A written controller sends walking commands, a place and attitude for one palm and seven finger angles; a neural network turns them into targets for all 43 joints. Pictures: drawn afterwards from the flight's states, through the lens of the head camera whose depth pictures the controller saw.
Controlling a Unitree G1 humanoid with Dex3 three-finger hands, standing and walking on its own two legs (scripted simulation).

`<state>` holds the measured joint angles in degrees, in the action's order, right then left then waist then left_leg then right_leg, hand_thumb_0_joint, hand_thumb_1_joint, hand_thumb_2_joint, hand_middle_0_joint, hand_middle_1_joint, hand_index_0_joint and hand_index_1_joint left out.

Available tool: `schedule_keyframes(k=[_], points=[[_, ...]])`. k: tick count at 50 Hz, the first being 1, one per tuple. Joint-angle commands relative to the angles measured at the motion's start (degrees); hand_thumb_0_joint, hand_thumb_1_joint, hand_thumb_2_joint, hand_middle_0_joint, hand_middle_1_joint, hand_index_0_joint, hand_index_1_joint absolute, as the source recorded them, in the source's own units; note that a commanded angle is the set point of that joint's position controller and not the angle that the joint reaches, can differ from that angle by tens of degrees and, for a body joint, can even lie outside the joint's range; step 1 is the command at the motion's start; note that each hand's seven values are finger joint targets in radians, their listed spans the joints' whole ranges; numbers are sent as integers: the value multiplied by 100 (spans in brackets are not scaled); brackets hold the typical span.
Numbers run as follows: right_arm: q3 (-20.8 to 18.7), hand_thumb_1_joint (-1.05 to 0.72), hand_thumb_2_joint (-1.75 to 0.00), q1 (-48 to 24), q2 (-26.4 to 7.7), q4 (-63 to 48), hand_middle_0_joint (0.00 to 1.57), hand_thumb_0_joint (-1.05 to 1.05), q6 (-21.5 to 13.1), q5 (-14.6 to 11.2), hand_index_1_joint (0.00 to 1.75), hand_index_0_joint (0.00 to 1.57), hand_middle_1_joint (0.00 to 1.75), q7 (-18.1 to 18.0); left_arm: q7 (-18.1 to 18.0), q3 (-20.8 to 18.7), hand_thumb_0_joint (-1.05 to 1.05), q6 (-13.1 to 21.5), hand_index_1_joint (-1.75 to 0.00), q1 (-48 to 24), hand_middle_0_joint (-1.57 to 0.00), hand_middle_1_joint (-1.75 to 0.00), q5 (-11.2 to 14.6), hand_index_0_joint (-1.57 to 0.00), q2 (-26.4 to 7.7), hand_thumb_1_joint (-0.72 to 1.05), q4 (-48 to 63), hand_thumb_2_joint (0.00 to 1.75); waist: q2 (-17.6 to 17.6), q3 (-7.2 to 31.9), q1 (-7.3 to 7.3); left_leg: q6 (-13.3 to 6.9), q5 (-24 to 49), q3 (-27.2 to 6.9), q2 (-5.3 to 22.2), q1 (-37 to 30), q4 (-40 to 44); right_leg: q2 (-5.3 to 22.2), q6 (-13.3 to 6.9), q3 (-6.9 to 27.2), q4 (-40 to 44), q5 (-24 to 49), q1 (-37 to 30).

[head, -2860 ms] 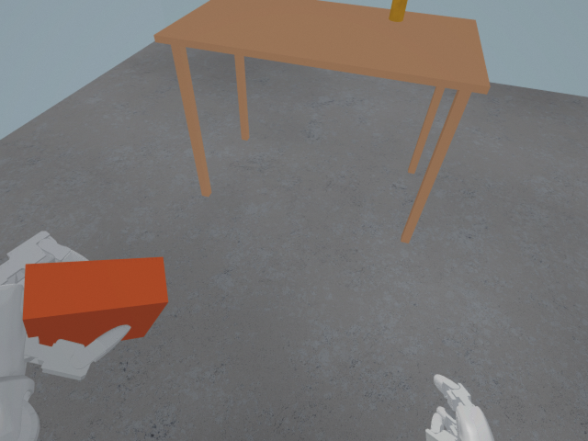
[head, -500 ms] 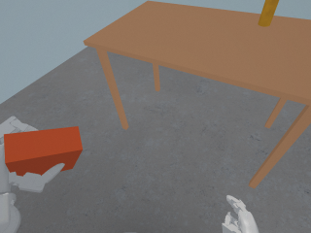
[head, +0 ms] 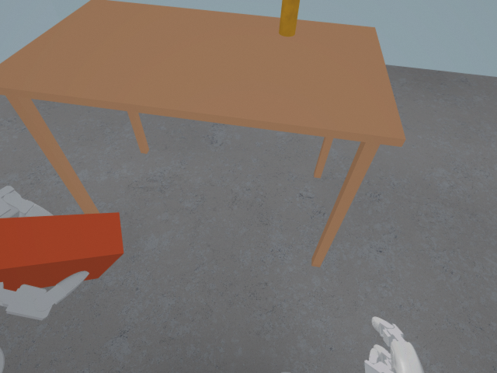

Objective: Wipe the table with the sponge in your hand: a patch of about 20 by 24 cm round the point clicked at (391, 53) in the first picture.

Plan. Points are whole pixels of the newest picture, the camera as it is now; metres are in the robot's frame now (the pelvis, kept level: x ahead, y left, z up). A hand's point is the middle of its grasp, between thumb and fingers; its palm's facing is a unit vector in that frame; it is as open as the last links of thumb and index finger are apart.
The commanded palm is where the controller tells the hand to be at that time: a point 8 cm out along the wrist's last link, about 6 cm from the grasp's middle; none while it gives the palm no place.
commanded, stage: turn to face it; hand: left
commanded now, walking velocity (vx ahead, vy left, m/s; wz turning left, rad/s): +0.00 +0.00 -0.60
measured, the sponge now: (73, 253) +0.22 +0.23 +0.15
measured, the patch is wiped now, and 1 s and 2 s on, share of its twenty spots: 0.00 0.00 0.00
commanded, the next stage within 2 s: take the last steps up to it in 0.86 s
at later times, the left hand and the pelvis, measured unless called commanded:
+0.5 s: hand (184, 258) +0.21 +0.10 +0.17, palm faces +0.07 -0.83 -0.56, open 9.3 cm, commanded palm +0.17 +0.16 +0.19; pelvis -0.07 -0.06 +0.00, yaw -16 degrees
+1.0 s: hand (215, 308) +0.16 +0.06 +0.17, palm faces +0.02 -0.90 -0.43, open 9.3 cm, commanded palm +0.12 +0.12 +0.19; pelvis -0.14 -0.06 +0.00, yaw -27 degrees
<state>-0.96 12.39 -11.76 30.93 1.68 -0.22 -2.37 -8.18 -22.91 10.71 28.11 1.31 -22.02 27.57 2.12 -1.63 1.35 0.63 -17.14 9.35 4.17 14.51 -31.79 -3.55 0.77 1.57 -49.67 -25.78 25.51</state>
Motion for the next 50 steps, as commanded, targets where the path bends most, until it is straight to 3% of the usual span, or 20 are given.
schedule_keyframes(k=[1,9,10,11,12,13,15,18,28,32,33,35,36,37,39,41,44,47,49,50], points=[[-203,-90,-90,-408,-761,-865,20,0,-475,-32,30,20,30,111,-2,0,0,407,-160,-1052,-120,-160,-27,-120,-680,10,1949,130,-1693,401,4,-642,3089,-596,1892,-479,938,561,212,-284,-339,60,164],[-223,-90,-90,-200,-777,-807,20,0,-742,-21,30,20,30,243,-33,-465,0,320,-160,-708,-120,-160,34,-120,-916,10,1383,130,-1634,516,-36,-91,1922,48,1693,-139,63,348,226,-1024,1677,880,-1267],[-233,-90,-90,-149,-748,-798,20,0,-723,-53,30,20,30,270,-22,-509,0,330,-160,-670,-120,-160,39,-120,-926,10,1328,130,-1229,682,-42,31,1593,167,1508,6,-536,508,106,-812,2090,1478,-1628],[-227,-90,-90,-108,-613,-807,20,0,-696,-83,30,20,30,268,-38,-641,0,369,-160,-609,-120,-160,30,-120,-1090,10,1303,130,-119,872,-64,235,668,328,1032,332,-1591,1101,-210,79,2475,2887,-1959],[-159,-90,-90,-284,-461,-927,20,0,-654,-38,30,20,30,241,-91,-902,0,360,-160,-169,-120,-160,39,-120,-1299,10,1060,130,1242,987,24,442,-1829,113,259,1677,-2713,2052,-835,1842,2495,5261,-2549],[-122,-90,-90,-508,-455,-906,20,0,-591,-54,30,20,30,229,-129,-981,0,290,-160,-228,-120,-160,152,-120,-1278,10,1176,130,1526,1170,55,471,-1947,-586,231,1944,-3509,2397,-1033,2171,2587,5526,-2463],[-102,-90,-90,-598,-390,-913,20,0,-425,-58,30,20,30,224,-105,-1157,0,285,-160,382,-120,-160,218,-120,-1324,10,1370,130,868,1164,-22,484,-1343,-1058,307,2173,-4139,2106,-1083,1952,2428,4959,-2489],[-32,-90,-90,-770,-334,-769,20,0,-159,-27,30,20,30,225,-140,-1182,0,385,-160,600,-120,-160,233,-120,-1183,10,1538,130,328,1404,-101,538,-795,-950,189,2109,-3830,1739,-937,1161,2417,4675,-2606],[-212,-90,-90,-654,-631,-811,20,0,-346,-20,30,20,30,32,-198,-778,0,370,-160,150,-120,-160,209,-120,-1083,10,1703,130,414,1192,49,220,-944,-782,-177,606,-1216,1675,-1084,1874,3217,1957,-1461],[-209,-90,-90,-453,-676,-761,20,0,-346,-39,30,20,30,-1,-164,-628,0,341,-160,-95,-120,-160,162,-120,-1002,10,1464,130,180,1084,-61,56,-452,-674,-186,-523,431,1359,-696,1788,3269,910,-765],[-207,-90,-90,-416,-691,-793,20,0,-355,-28,30,20,30,-21,-135,-556,0,380,-160,-243,-120,-160,139,-120,-987,10,1515,130,-70,1009,-94,-52,-375,-709,-17,-900,916,1117,-506,1632,3058,691,-440],[-214,-90,-90,-527,-867,-901,20,0,-423,14,30,20,30,-68,-90,-513,0,495,-160,-568,-120,-160,94,-120,-916,10,1605,130,-1678,505,-30,-740,-242,-2287,1507,-791,1755,109,-62,659,1322,177,441],[-181,-90,-90,-480,-680,-871,20,0,-509,-19,30,20,30,-76,-111,-561,0,507,-160,-590,-120,-160,35,-120,-998,10,1456,130,-1891,507,-3,-1083,256,-2507,2084,-276,1934,60,68,127,-284,-53,383],[-131,-90,-90,-542,-529,-784,20,0,-608,36,30,20,30,-72,-106,-663,0,560,-160,-818,-120,-160,-10,-120,-1213,10,1505,130,-1951,374,18,-1181,-393,-2456,2199,553,2140,186,97,229,-1399,22,173],[-194,-90,-90,-485,-598,-711,20,0,-664,12,30,20,30,-12,-18,-230,0,510,-160,-865,-120,-160,-41,-120,-704,10,1182,130,-1457,-177,-52,-1083,-32,-1600,1796,897,1848,346,130,184,-1544,210,262],[-229,-90,-90,-335,-718,-631,20,0,-771,-44,30,20,30,35,-22,78,0,444,-160,-985,-120,-160,-39,-120,-478,10,1224,130,-1651,-19,-36,-710,898,-821,1379,259,1400,339,171,-317,-387,109,150],[-190,-90,-90,-196,-724,-571,20,0,-955,-34,30,20,30,40,-72,138,0,421,-160,-1162,-120,-160,-43,-120,-524,10,1362,130,-1681,231,-178,-602,1819,-1009,1382,-247,1149,213,235,-679,751,-10,-312],[-192,-90,-90,-298,-746,-524,20,0,-1044,-31,30,20,30,75,-99,-68,0,396,-160,-1325,-120,-160,-83,-120,-738,10,1292,130,-1683,511,-133,-334,1900,-661,1226,-308,460,150,222,-939,2108,818,-1135],[-192,-90,-90,-315,-632,-507,20,0,-1043,-68,30,20,30,108,-112,-261,0,447,-160,-1203,-120,-160,-85,-120,-887,10,1290,130,-1013,867,-151,-103,1081,-427,875,5,-330,626,11,-488,2805,1797,-1879],[-161,-90,-90,-322,-486,-536,20,0,-986,-60,30,20,30,99,-157,-453,0,478,-160,-1077,-120,-160,-95,-120,-1131,10,1303,130,41,1095,-202,56,84,-201,396,620,-1058,1453,-411,636,2793,2941,-2282]])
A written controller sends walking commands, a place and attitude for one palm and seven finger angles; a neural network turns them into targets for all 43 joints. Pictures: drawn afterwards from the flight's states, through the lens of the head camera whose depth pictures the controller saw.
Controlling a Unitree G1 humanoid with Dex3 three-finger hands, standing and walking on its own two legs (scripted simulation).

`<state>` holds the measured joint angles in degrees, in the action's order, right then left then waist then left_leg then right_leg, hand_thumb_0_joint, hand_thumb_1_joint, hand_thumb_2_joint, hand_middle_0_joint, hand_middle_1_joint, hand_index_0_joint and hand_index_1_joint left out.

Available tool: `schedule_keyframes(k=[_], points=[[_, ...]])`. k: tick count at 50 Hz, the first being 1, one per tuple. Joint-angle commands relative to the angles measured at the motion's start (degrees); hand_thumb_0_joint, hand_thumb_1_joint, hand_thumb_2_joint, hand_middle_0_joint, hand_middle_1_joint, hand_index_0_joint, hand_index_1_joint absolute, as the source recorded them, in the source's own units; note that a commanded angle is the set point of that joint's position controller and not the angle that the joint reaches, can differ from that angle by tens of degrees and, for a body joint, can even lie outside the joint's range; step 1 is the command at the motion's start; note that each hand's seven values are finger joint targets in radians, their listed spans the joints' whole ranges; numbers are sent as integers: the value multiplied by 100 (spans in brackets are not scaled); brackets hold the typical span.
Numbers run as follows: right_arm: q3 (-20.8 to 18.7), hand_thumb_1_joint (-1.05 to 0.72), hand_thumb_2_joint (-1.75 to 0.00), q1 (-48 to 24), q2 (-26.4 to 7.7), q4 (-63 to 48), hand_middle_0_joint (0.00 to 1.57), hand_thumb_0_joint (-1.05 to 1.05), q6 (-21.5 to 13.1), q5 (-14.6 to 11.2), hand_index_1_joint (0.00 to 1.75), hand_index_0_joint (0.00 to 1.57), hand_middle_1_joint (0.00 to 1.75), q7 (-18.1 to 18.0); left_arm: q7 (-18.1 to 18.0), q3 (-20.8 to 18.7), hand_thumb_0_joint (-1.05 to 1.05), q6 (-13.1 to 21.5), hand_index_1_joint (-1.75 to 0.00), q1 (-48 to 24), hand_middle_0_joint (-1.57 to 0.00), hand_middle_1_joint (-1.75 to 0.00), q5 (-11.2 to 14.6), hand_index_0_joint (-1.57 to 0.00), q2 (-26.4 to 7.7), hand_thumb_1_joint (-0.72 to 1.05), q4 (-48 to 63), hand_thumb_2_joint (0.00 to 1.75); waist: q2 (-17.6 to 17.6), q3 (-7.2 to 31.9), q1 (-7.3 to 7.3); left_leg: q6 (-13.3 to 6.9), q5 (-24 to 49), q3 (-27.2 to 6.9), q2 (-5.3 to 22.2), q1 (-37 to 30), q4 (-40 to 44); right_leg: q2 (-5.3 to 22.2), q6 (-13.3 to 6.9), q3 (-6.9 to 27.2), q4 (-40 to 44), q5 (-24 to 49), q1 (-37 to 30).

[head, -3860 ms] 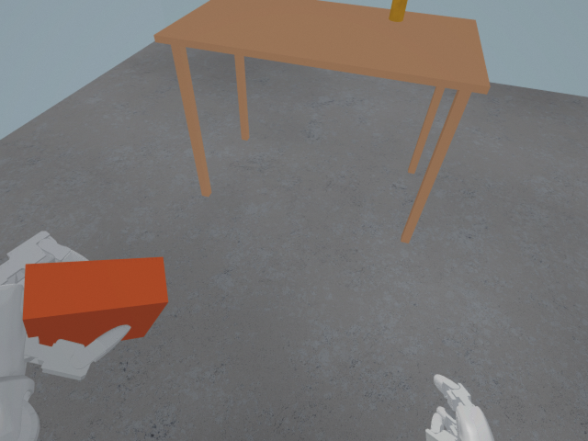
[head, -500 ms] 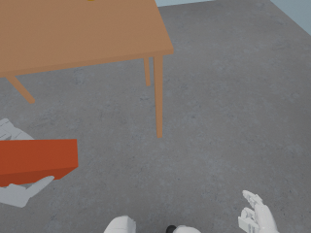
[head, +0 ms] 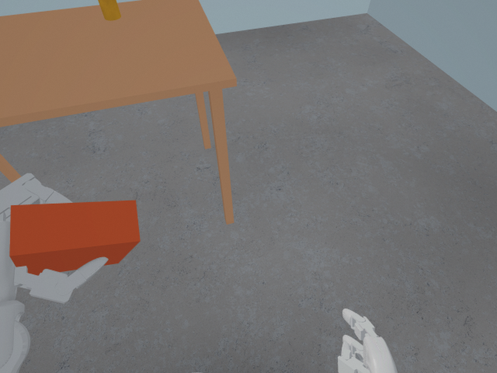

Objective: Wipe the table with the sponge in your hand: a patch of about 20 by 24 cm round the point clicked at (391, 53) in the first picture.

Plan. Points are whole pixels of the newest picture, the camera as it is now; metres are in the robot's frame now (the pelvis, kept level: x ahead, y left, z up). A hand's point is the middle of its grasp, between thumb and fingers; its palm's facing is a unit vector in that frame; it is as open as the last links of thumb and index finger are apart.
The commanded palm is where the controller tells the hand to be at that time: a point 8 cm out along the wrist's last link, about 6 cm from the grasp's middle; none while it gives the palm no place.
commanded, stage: take the last steps up to it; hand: left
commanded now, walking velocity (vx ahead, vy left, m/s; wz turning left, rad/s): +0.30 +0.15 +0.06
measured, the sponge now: (92, 239) +0.23 +0.22 +0.15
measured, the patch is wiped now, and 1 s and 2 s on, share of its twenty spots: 0.00 0.00 0.00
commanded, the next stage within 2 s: none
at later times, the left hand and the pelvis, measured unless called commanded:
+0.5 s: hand (27, 262) +0.19 +0.26 +0.17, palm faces +0.48 -0.79 -0.38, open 9.3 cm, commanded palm +0.14 +0.30 +0.19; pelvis -0.01 +0.01 +0.00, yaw +2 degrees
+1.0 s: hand (57, 194) +0.28 +0.28 +0.17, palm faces +0.38 -0.79 -0.48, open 9.3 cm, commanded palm +0.22 +0.33 +0.19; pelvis +0.08 +0.04 +0.01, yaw +3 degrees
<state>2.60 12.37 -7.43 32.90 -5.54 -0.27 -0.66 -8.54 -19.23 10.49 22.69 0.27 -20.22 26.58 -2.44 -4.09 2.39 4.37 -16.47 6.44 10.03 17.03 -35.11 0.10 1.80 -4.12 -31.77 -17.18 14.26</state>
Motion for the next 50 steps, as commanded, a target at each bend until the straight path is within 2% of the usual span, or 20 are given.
schedule_keyframes(k=[1,2,4,7,13,18,19,21,22,23,27,32,33,35,36,38,39,42,48,50], points=[[-438,-90,-90,-493,-823,-757,20,0,-223,-19,30,20,30,-110,-169,-1088,0,511,-160,-355,-120,-160,61,-120,-1552,10,1390,130,1351,1335,-203,-247,-1486,10,-711,1241,-1576,1777,-976,2129,1122,2899,-1457],[-542,-90,-90,-586,-943,-743,20,0,-145,-73,30,20,30,-112,-161,-1122,0,428,-160,-86,-120,-160,145,-120,-1509,10,1331,130,1800,1557,-128,-281,-1561,-424,-704,1581,-2480,2048,-1156,2489,1224,2204,-1636],[-464,-90,-90,-773,-861,-709,20,0,-3,-46,30,20,30,-162,-168,-1360,0,431,-160,816,-120,-160,175,-120,-1508,10,1323,130,894,1258,-182,-275,-887,-797,-526,1850,-2846,1910,-1240,2344,1325,1760,-1369],[-424,-90,-90,-728,-837,-650,20,0,212,-47,30,20,30,-135,-145,-1422,0,566,-160,1206,-120,-160,214,-120,-1331,10,1371,130,846,1334,-292,-220,-559,-636,-447,1768,-2166,1700,-1123,1338,1269,1825,-1434],[-614,-90,-90,-531,-1015,-626,20,0,29,3,30,20,30,-258,-207,-1076,0,633,-160,807,-120,-160,140,-120,-1125,10,1343,130,928,1044,-195,-449,-671,-275,-539,808,-548,1896,-1158,1592,1625,202,-732],[-668,-90,-90,-272,-1089,-541,20,0,-81,63,30,20,30,-352,-225,-661,0,620,-160,150,-120,-160,52,-120,-965,10,1300,130,518,810,-316,-565,-270,45,-773,-621,893,1461,-779,1243,1222,-1053,117],[-692,-90,-90,-210,-1148,-559,20,0,-111,57,30,20,30,-383,-219,-564,0,651,-160,-94,-120,-160,38,-120,-918,10,1403,130,195,742,-370,-665,-495,-159,-642,-892,1232,1240,-638,1060,760,-1200,393],[-674,-90,-90,-281,-1290,-628,20,0,-154,40,30,20,30,-386,-225,-544,0,735,-160,-365,-120,-160,-7,-120,-901,10,1573,130,-1572,494,-312,-1349,-894,-2117,668,-1350,1997,191,-203,-54,-1181,-1351,1578],[-618,-90,-90,-336,-1149,-571,20,0,-205,12,30,20,30,-392,-201,-564,0,772,-160,-541,-120,-160,-72,-120,-1101,10,1449,130,-1665,359,-330,-1699,-1478,-2758,1151,-962,2431,179,-157,-100,-2371,-1637,1842],[-587,-90,-90,-416,-1075,-503,20,0,-285,17,30,20,30,-368,-165,-565,0,768,-160,-654,-120,-160,-125,-120,-1110,10,1209,130,-1411,97,-332,-1787,-2182,-2754,1122,-215,2656,362,-171,152,-2935,-1411,1742],[-633,-90,-90,-389,-1122,-441,20,0,-420,15,30,20,30,-323,-142,-616,0,759,-160,-606,-120,-160,-63,-120,-1050,10,1453,130,-1052,221,-224,-1516,-1365,-1386,527,-15,2251,415,-68,-222,-2070,-931,1075],[-531,-90,-90,-399,-1067,-407,20,0,-343,40,30,20,30,-301,-99,-569,0,579,-160,8,-120,-160,30,-120,-858,10,983,130,-695,749,-194,-1143,-417,-782,229,24,1229,170,-96,-588,244,-365,-401],[-517,-90,-90,-434,-1022,-393,20,0,-299,37,30,20,30,-303,-98,-557,0,554,-160,-52,-120,-160,28,-120,-844,10,868,130,-253,793,-184,-1008,-555,-613,59,486,605,379,-218,-244,712,-160,-955],[-516,-90,-90,-586,-874,-488,20,0,-189,14,30,20,30,-252,-105,-823,0,515,-160,-171,-120,-160,56,-120,-1198,10,622,130,2234,792,-149,-518,-1385,-38,-932,2462,-2371,2482,-1248,3404,1781,-130,-1937],[-544,-90,-90,-690,-1015,-452,20,0,-186,49,30,20,30,-221,-109,-870,0,559,-160,-466,-120,-160,117,-120,-1237,10,698,130,1791,661,-168,-390,-1130,-712,-733,2682,-3263,2842,-1405,3547,1907,-16,-1659],[-582,-90,-90,-629,-1013,-380,20,0,-123,7,30,20,30,-166,-26,-874,0,635,-160,-345,-120,-160,133,-120,-1152,10,577,130,1222,424,-241,-313,-629,-962,-459,2618,-3560,2578,-1406,2956,1856,-52,-1207],[-501,-90,-90,-652,-941,-334,20,0,-42,22,30,20,30,-179,-12,-903,0,698,-160,-23,-120,-160,119,-120,-1139,10,578,130,833,385,-219,-278,-404,-872,-395,2534,-3437,2286,-1252,2118,1676,808,-1125],[-441,-90,-90,-787,-839,-399,20,0,57,30,30,20,30,-180,-21,-856,0,881,-160,-127,-120,-160,54,-120,-1126,10,1064,130,880,626,-266,-293,-130,-533,-348,1938,-2308,1895,-956,778,1378,2366,-1071],[-581,-90,-90,-627,-796,-683,20,0,-163,51,30,20,30,-216,-210,-948,0,806,-160,121,-120,-160,72,-120,-1206,10,1905,130,1207,1052,-87,-437,152,370,-738,334,18,1717,-874,472,924,2544,-1127],[-651,-90,-90,-480,-851,-688,20,0,-177,59,30,20,30,-256,-265,-1125,0,773,-160,249,-120,-160,79,-120,-1282,10,1913,130,879,1230,-166,-407,701,663,-953,-329,721,1432,-690,253,424,2361,-1052]])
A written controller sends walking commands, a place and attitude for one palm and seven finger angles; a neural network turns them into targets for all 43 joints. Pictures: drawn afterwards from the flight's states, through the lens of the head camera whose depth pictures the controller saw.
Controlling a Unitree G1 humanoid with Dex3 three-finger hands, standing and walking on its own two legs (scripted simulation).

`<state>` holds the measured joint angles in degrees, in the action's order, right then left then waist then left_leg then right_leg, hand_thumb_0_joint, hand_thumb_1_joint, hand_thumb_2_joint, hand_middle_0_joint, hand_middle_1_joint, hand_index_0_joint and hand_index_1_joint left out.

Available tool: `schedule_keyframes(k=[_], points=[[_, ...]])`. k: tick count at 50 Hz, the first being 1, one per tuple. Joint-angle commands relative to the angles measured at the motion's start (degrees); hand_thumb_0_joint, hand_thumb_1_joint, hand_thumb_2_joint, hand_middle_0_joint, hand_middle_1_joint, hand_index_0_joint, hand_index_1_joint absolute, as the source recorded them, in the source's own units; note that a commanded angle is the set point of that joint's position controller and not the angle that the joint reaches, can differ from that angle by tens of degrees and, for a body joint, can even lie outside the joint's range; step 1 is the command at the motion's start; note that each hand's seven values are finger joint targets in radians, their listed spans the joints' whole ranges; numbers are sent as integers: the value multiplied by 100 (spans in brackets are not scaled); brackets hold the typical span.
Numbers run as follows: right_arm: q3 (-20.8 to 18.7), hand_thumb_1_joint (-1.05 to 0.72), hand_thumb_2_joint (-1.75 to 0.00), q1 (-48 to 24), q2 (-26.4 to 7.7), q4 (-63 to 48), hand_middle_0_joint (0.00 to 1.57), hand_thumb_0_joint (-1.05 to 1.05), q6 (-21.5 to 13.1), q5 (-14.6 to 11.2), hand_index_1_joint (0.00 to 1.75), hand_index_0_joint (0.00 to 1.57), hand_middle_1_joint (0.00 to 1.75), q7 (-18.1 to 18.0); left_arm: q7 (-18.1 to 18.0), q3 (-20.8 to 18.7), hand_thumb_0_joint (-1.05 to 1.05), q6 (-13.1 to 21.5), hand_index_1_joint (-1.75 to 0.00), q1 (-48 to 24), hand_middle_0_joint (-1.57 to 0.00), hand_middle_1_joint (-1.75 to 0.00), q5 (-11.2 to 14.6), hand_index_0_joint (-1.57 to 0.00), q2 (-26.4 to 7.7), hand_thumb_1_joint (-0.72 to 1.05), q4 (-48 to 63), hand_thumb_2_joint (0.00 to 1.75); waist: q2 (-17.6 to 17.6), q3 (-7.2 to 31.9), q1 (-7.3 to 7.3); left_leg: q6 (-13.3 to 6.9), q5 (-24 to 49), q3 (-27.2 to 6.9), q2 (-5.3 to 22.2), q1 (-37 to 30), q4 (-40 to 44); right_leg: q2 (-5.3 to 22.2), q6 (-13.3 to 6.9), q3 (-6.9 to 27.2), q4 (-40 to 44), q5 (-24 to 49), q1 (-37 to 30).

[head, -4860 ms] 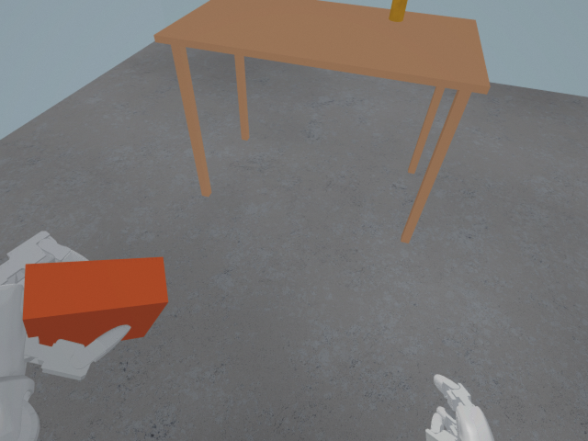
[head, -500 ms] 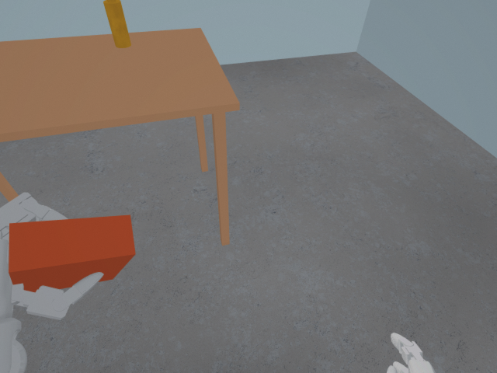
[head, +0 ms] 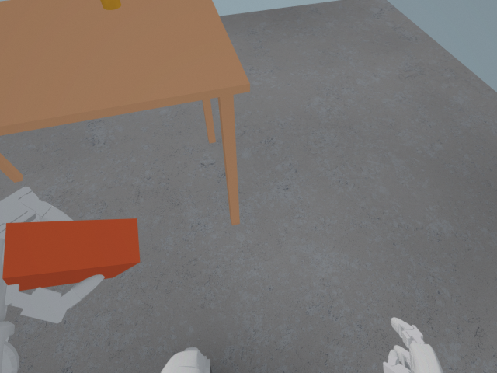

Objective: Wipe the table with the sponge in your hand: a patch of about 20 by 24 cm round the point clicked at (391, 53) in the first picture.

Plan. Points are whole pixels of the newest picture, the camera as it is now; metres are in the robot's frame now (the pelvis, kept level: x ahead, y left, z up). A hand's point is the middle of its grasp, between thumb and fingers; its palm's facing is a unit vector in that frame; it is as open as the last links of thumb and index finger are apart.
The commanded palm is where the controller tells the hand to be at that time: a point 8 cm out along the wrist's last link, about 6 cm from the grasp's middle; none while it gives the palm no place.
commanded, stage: take the last steps up to it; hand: left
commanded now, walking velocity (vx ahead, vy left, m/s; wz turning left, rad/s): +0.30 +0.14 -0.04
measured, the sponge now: (89, 255) +0.23 +0.20 +0.14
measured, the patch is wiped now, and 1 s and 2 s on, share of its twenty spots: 0.00 0.00 0.00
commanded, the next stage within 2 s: come to a stop and stand still in 1.10 s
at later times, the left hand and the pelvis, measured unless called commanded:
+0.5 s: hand (71, 163) +0.34 +0.26 +0.16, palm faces +0.38 -0.78 -0.50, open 9.3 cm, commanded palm +0.29 +0.30 +0.17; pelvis +0.12 +0.02 -0.01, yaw -1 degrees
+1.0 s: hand (79, 93) +0.48 +0.30 +0.16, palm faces +0.35 -0.84 -0.42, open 9.3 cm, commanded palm +0.41 +0.34 +0.17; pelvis +0.23 +0.07 -0.01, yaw -4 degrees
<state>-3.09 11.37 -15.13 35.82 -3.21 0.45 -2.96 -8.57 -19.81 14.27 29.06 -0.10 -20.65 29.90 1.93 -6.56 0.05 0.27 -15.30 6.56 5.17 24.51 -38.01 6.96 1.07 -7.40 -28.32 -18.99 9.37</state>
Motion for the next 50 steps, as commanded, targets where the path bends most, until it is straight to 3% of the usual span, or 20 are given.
schedule_keyframes(k=[1,2,3,4,6,12,18,19,21,22,25,29,35,39,40,41,42,43,47,50], points=[[-142,-90,-90,-292,-155,-997,20,0,-423,-29,30,20,30,-63,-266,-1048,0,426,-160,-419,-120,-160,125,-120,-1203,10,1733,130,-5,1669,-22,-28,754,656,-466,-1572,1351,597,-489,430,-589,2721,-490],[-223,-90,-90,-176,-303,-995,20,0,-425,-70,30,20,30,-85,-257,-1022,0,450,-160,-260,-120,-160,135,-120,-1140,10,1717,130,-867,1882,-131,-168,1041,80,-65,-2451,1469,358,-279,186,-1713,2068,146],[-282,-90,-90,-226,-442,-1016,20,0,-410,-79,30,20,30,-56,-257,-1003,0,503,-160,-296,-120,-160,141,-120,-1072,10,1929,130,-2201,1991,-93,-759,2346,-1552,1158,-3327,1432,-277,-7,-115,-2991,-632,1644],[-245,-90,-90,-193,-385,-1083,20,0,-437,-85,30,20,30,-10,-265,-1021,0,537,-160,-271,-120,-160,81,-120,-1215,10,1800,130,-2097,1914,-61,-1242,2920,-2496,1770,-3262,1663,-526,-66,245,-4022,-2037,2237],[-177,-90,-90,-328,-346,-915,20,0,-423,-68,30,20,30,2,-182,-1172,0,435,-160,-233,-120,-160,195,-120,-1318,10,1180,130,-1672,1465,-105,-1504,1856,-2360,1824,-2534,1888,-116,-44,512,-4384,-1621,2764],[-53,-90,-90,-368,-252,-801,20,0,-592,-134,30,20,30,71,-42,-809,0,383,-160,-228,-120,-160,166,-120,-966,10,1649,130,-1630,1139,9,-1000,1200,-635,1079,-1402,2083,-157,71,-24,-2463,-288,1788],[31,-90,-90,-387,-233,-752,20,0,-519,-92,30,20,30,-94,-101,-890,0,125,-160,-332,-120,-160,158,-120,-1042,10,919,130,-945,1289,44,-672,596,-377,982,-1021,1244,-473,37,-382,-317,178,195],[30,-90,-90,-396,-211,-718,20,0,-467,-83,30,20,30,-109,-97,-902,0,110,-160,-449,-120,-160,127,-120,-1062,10,785,130,-489,1363,68,-563,359,-246,795,-670,528,-271,-81,-45,181,377,-327],[62,-90,-90,-541,-65,-844,20,0,-398,-68,30,20,30,-60,-108,-1049,0,77,-160,-642,-120,-160,99,-120,-1297,10,551,130,1836,1354,117,-87,-1619,99,-419,1429,-2434,1851,-1145,3661,1194,1028,-1345],[6,-90,-90,-577,-183,-794,20,0,-406,-64,30,20,30,5,-74,-908,0,97,-160,-1032,-120,-160,179,-120,-1143,10,566,130,1463,1244,50,5,-1391,-672,-287,1539,-3301,2098,-1215,3905,1415,528,-988],[79,-90,-90,-525,-120,-574,20,0,-308,-20,30,20,30,32,-24,-880,0,310,-160,-698,-120,-160,120,-120,-1113,10,542,130,181,889,9,149,-571,-833,68,1677,-3582,1591,-1119,2264,1119,1612,-636],[88,-90,-90,-561,-114,-702,20,0,-237,-4,30,20,30,45,-63,-800,0,472,-160,-707,-120,-160,76,-120,-1113,10,981,130,362,1043,-35,124,-157,-378,128,975,-1936,1156,-877,799,911,2972,-447],[-17,-90,-90,-476,-56,-1076,20,0,-281,-15,30,20,30,12,-230,-1079,0,337,-160,-89,-120,-160,160,-120,-1185,10,1325,130,693,1336,217,34,-30,383,-219,104,115,1073,-893,836,584,3444,-996],[-115,-90,-90,-232,-161,-1109,20,0,-253,-48,30,20,30,-90,-272,-997,0,314,-160,-374,-120,-160,184,-120,-1095,10,1361,130,150,1552,-27,-32,769,552,-324,-1551,1381,632,-514,452,-514,2598,-372],[-147,-90,-90,-147,-246,-1101,20,0,-253,-70,30,20,30,-118,-270,-961,0,361,-160,-514,-120,-160,194,-120,-1080,10,1377,130,-540,1713,-136,-224,1030,58,11,-2348,1509,366,-326,277,-1447,2093,267],[-198,-90,-90,-206,-380,-1118,20,0,-254,-82,30,20,30,-106,-263,-948,0,398,-160,-527,-120,-160,220,-120,-1048,10,1379,130,-1702,1838,-81,-796,2123,-1487,1170,-3174,1497,-232,-77,-13,-2582,-303,1555],[-159,-90,-90,-266,-357,-1192,20,0,-277,-101,30,20,30,-79,-238,-819,0,418,-160,-543,-120,-160,181,-120,-1036,10,1234,130,-1891,1603,-38,-1219,2572,-2511,1837,-2976,1762,-493,-81,275,-3596,-1899,2142],[-92,-90,-90,-238,-306,-1065,20,0,-293,-79,30,20,30,-74,-213,-958,0,368,-160,-495,-120,-160,137,-120,-1199,10,737,130,-1391,1327,-86,-1392,2042,-2525,1952,-2518,1974,-402,-97,497,-4080,-1771,2409],[-76,-90,-90,-380,-301,-923,20,0,-394,-128,30,20,30,-5,-103,-755,0,336,-160,-827,-120,-160,125,-120,-1095,10,1785,130,-1649,1191,25,-1149,1615,-1055,1300,-1929,1886,-64,39,364,-3475,-718,2352],[19,-90,-90,-354,-248,-933,20,0,-536,-84,30,20,30,58,-89,-665,0,279,-160,-370,-120,-160,155,-120,-940,10,1812,130,-1758,1166,29,-951,1569,-637,1073,-1225,2056,-220,65,33,-2375,-308,1467]])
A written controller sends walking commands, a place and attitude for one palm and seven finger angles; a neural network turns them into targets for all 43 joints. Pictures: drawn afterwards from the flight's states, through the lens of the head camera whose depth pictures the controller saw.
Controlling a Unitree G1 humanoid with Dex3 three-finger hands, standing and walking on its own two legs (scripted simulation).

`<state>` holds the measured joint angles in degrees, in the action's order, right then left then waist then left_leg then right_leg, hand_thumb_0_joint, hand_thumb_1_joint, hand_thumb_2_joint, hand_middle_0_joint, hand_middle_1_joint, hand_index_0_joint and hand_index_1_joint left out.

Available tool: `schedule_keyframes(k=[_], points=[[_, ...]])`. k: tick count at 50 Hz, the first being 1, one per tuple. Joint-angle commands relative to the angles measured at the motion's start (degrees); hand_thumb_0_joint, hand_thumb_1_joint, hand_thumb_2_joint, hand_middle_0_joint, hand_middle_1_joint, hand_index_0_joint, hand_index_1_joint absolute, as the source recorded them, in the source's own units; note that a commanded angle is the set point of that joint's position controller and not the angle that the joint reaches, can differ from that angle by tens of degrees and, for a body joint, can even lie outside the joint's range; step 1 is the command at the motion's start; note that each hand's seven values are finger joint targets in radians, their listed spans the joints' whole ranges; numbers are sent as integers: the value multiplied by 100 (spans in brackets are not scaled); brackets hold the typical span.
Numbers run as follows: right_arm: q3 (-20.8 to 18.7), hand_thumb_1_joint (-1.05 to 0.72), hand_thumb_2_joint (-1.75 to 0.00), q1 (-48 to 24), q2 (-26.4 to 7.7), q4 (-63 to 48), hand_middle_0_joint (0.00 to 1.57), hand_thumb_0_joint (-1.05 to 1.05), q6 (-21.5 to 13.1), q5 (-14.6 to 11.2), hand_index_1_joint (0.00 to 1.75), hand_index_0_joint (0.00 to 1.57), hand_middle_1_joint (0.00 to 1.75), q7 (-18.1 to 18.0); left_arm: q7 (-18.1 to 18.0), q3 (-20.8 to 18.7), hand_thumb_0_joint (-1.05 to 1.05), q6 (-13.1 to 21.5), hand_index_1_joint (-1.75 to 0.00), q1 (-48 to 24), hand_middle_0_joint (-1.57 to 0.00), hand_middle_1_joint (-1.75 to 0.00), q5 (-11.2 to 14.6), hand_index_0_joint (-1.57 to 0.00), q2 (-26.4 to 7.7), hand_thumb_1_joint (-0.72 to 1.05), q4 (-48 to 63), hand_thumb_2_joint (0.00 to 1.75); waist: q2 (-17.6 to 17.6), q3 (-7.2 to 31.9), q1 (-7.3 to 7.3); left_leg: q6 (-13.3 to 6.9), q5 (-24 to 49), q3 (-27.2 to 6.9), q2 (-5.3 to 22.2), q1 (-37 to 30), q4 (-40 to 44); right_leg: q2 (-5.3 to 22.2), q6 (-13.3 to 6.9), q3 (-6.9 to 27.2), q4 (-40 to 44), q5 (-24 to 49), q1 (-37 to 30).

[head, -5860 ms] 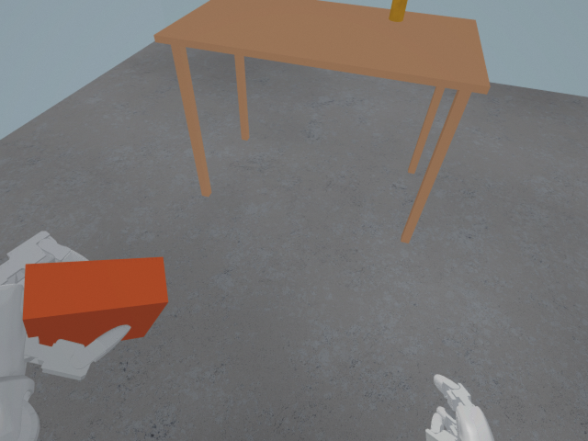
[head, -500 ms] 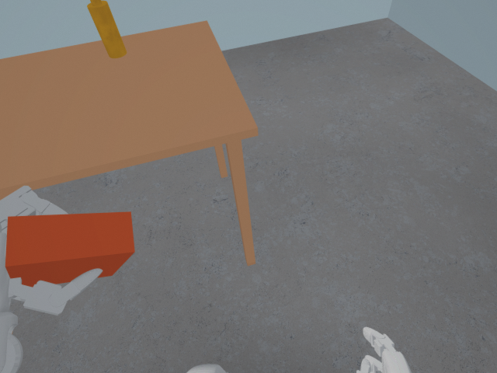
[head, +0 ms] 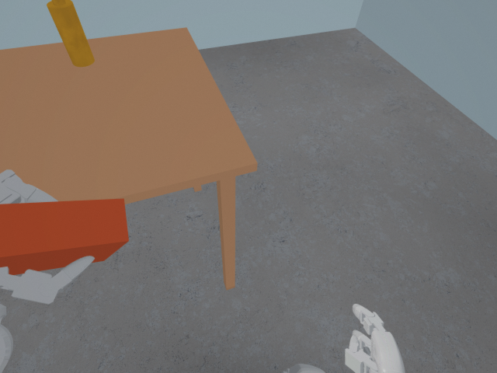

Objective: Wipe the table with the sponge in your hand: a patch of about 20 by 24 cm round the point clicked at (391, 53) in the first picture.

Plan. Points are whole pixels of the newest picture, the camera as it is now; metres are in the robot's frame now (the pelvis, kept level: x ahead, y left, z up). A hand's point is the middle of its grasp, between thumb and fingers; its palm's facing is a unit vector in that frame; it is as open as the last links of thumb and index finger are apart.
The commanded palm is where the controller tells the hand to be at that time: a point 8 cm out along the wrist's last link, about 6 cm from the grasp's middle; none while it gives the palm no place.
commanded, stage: take the last steps up to it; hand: left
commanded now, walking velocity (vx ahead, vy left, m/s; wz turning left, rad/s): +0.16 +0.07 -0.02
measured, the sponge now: (78, 237) +0.24 +0.22 +0.16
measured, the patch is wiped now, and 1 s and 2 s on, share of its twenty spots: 0.00 0.00 0.00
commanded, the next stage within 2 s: come to a stop and stand still in 0.10 s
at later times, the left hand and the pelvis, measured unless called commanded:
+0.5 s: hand (90, 196) +0.29 +0.22 +0.17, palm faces +0.33 -0.82 -0.47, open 9.3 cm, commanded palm +0.22 +0.28 +0.18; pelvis +0.07 +0.00 +0.00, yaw +0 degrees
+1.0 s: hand (95, 243) +0.23 +0.19 +0.17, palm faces +0.34 -0.82 -0.45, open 9.3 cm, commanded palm +0.18 +0.24 +0.18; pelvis +0.01 -0.04 +0.00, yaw -1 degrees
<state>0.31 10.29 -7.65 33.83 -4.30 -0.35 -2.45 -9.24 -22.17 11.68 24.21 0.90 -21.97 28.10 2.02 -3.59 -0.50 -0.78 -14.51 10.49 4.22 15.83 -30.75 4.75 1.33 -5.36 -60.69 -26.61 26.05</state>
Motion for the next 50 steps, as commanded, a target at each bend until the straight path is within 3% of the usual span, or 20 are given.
schedule_keyframes(k=[1,5,7,9,10,12,15,22,24,25,27,28,30,33,40,42,44,45,47,50], points=[[-306,-90,-90,-234,-987,-711,20,0,-456,-8,30,20,30,4,-26,-423,0,513,-160,161,-120,-160,63,-120,-768,10,1920,130,-1736,855,77,-789,1483,-899,1163,-368,1297,-69,55,-287,1210,520,-358],[-274,-90,-90,-180,-962,-629,20,0,-375,6,30,20,30,-103,-89,-673,0,402,-160,228,-120,-160,73,-120,-879,10,1322,130,-1257,1028,91,-535,1025,-775,1129,-439,720,-325,61,-575,2721,762,-1163],[-292,-90,-90,-189,-921,-610,20,0,-273,-32,30,20,30,-143,-81,-661,0,351,-160,67,-120,-160,55,-120,-858,10,1084,130,-553,1185,70,-285,487,-466,812,-155,-237,-80,-83,-219,3610,1449,-1833],[-218,-90,-90,-324,-761,-703,20,0,-186,9,30,20,30,-137,-98,-816,0,303,-160,-62,-120,-160,31,-120,-1144,10,745,130,1550,1094,78,118,-1671,-260,-279,1797,-2487,1854,-1023,2873,4258,2830,-2771],[-255,-90,-90,-364,-882,-641,20,0,-205,4,30,20,30,-92,-71,-752,0,295,-160,-303,-120,-160,98,-120,-1047,10,718,130,1404,1052,98,198,-1718,-839,-164,1920,-3328,2162,-1180,2980,4361,2918,-2591],[-201,-90,-90,-452,-847,-591,20,0,-137,-28,30,20,30,-29,-46,-737,0,319,-160,-278,-120,-160,105,-120,-1015,10,706,130,804,900,55,305,-1319,-1176,-8,1901,-3610,1922,-1158,2291,4030,4090,-2420],[-93,-90,-90,-562,-759,-621,20,0,-43,23,30,20,30,-84,-96,-624,0,435,-160,230,-120,-160,23,-120,-884,10,820,130,623,1002,48,342,-1038,-807,-86,1401,-2665,1386,-812,763,3565,5912,-2473],[-200,-90,-90,-490,-802,-983,20,0,13,59,30,20,30,-211,-260,-843,0,410,-160,503,-120,-160,48,-120,-1094,10,1910,130,466,1352,160,314,-210,-440,-324,450,-541,1218,-763,510,3291,5717,-2591],[-248,-90,-90,-318,-842,-1029,20,0,91,62,30,20,30,-240,-266,-849,0,364,-160,502,-120,-160,82,-120,-1057,10,2046,130,177,1481,24,325,941,-481,-299,-378,347,916,-502,351,2972,4918,-2295],[-281,-90,-90,-290,-897,-1054,20,0,118,49,30,20,30,-265,-266,-824,0,360,-160,432,-120,-160,113,-120,-1048,10,2109,130,-230,1525,5,266,2110,-640,24,-863,628,632,-306,235,2692,4088,-1983],[-382,-90,-90,-178,-1084,-1087,20,0,66,22,30,20,30,-230,-210,-770,0,430,-160,541,-120,-160,101,-120,-1055,10,1958,130,-1638,1390,135,-443,4916,-2179,1600,-1303,879,-131,10,115,1649,-247,-740],[-406,-90,-90,-62,-1080,-1041,20,0,-7,3,30,20,30,-129,-139,-700,0,474,-160,606,-120,-160,89,-120,-914,10,1590,130,-1511,1137,126,-645,4837,-2161,1731,-1143,1027,-329,-46,315,954,-958,-469],[-328,-90,-90,-168,-1043,-922,20,0,-86,139,30,20,30,-89,-76,-724,0,463,-160,287,-120,-160,70,-120,-985,10,1535,130,-1857,1029,69,-673,4392,-2066,1680,-879,1104,-253,-12,410,764,-519,-368],[-360,-90,-90,-80,-1074,-893,20,0,-250,55,30,20,30,65,-18,-336,0,377,-160,-74,-120,-160,61,-120,-740,10,1964,130,-1706,1320,50,-463,4143,-1356,1357,-1410,822,-414,45,203,1344,161,-424],[-233,-90,-90,-179,-1043,-909,20,0,-357,20,30,20,30,71,-27,-339,0,92,-160,16,-120,-160,130,-120,-756,10,1801,130,-1529,1106,37,-353,1395,-1291,1169,-331,1016,-490,83,-52,3318,694,-1719],[-214,-90,-90,-195,-952,-901,20,0,-282,5,30,20,30,38,-54,-548,0,82,-160,-1,-120,-160,104,-120,-983,10,1623,130,-991,1093,18,-64,395,-953,809,36,640,-222,-36,172,3967,1214,-2077],[-128,-90,-90,-250,-748,-940,20,0,-195,6,30,20,30,11,-64,-633,0,54,-160,-44,-120,-160,176,-120,-1081,10,1418,130,382,989,-25,281,-614,-560,32,258,-478,855,-503,1467,4417,1712,-1493],[-177,-90,-90,-329,-804,-913,20,0,-187,-22,30,20,30,-7,-30,-613,0,-30,-160,32,-120,-160,250,-120,-1014,10,1309,130,894,816,99,290,-974,-775,-217,353,-1185,1154,-741,1855,4655,1298,-1089],[-144,-90,-90,-542,-795,-884,20,0,-122,-15,30,20,30,-29,-23,-661,0,-27,-160,70,-120,-160,262,-120,-1003,10,1311,130,635,683,103,265,-996,-1064,-155,655,-2019,1262,-969,1799,4638,1308,-962],[-31,-90,-90,-522,-723,-755,20,0,-70,-1,30,20,30,-112,-48,-590,0,45,-160,251,-120,-160,216,-120,-904,10,1016,130,570,747,95,272,-765,-922,-159,837,-1720,1005,-872,1092,4355,2315,-1521]])
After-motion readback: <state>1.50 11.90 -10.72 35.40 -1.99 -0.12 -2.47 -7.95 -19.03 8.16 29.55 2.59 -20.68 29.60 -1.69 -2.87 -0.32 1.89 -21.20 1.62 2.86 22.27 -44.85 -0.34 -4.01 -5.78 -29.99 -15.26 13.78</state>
